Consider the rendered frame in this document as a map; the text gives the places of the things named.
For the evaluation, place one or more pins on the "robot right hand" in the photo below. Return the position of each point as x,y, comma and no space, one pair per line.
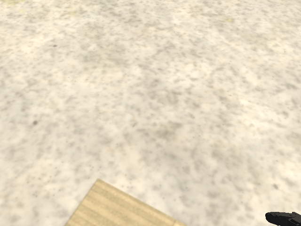
283,219

